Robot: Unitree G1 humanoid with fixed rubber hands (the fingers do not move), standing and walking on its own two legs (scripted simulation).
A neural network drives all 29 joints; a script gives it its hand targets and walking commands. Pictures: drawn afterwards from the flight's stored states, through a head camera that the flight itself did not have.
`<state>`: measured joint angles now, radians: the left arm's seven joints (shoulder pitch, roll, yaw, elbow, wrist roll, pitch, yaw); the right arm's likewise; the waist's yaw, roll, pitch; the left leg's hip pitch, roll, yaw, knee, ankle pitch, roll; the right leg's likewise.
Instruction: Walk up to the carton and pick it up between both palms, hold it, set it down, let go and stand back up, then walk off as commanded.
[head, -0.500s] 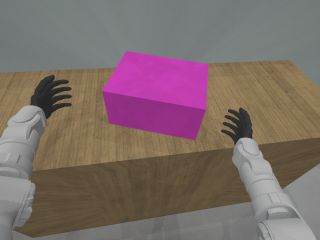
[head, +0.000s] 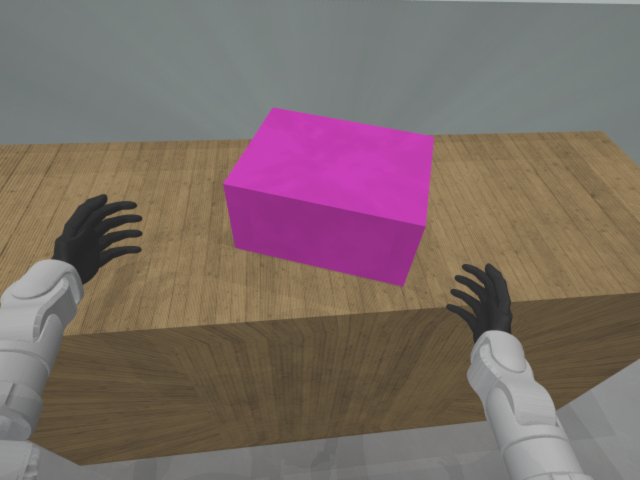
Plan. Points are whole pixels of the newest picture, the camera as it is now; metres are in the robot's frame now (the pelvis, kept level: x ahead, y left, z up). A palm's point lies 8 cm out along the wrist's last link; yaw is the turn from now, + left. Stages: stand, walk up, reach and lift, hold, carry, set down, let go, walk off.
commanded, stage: set down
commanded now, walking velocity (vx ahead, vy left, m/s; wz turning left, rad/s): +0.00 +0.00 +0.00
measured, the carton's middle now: (334, 192) +0.55 -0.05 +0.03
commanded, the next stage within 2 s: none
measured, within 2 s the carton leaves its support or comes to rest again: neither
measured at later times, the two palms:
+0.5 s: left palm (68, 315) +0.31 +0.29 +0.06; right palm (490, 376) +0.23 -0.22 +0.01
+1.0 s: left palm (99, 369) +0.26 +0.25 +0.02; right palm (498, 402) +0.20 -0.23 -0.01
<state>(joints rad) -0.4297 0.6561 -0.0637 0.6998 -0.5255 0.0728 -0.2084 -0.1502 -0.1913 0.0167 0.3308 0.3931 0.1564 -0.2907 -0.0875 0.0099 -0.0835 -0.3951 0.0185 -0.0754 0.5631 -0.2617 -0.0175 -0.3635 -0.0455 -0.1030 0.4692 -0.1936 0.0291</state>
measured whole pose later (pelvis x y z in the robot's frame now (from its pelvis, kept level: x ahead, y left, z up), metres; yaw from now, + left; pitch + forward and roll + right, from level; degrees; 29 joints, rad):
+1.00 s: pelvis +0.02 -0.01 +0.00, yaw +0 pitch +0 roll -1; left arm 0.12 0.49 0.01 0.23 -0.38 0.15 -0.17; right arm 0.32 -0.16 0.02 0.04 0.28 0.16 -0.24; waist -0.02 0.01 0.02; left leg -0.23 0.02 -0.07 0.50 -0.28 -0.03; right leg -0.22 -0.04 -0.10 0.45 -0.24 0.03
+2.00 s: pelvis +0.02 -0.03 +0.00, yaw +0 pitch -1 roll -1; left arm 0.19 0.23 0.01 0.50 -0.12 0.13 -0.02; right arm 0.20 -0.16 0.00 0.62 0.07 -0.15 -0.02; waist -0.02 0.01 0.04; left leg -0.18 0.05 -0.07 0.48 -0.28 -0.05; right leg -0.19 -0.02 -0.10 0.45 -0.24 0.00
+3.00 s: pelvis +0.02 -0.03 +0.01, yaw +0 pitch -2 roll -1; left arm 0.24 0.33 0.02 0.69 -0.04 0.02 0.00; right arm 0.23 -0.31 0.00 0.67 0.02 -0.04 0.00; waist -0.02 0.01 0.05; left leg -0.15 0.05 -0.07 0.46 -0.27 -0.05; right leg -0.16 -0.02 -0.10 0.45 -0.25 0.00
